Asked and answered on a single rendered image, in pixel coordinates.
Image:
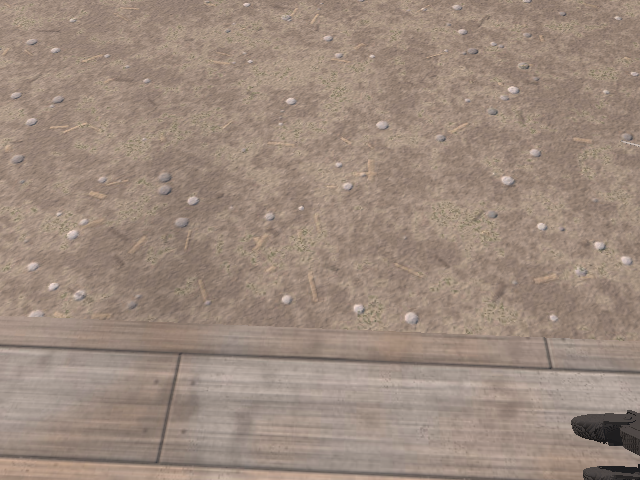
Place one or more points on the robot right hand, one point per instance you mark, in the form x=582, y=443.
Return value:
x=617, y=430

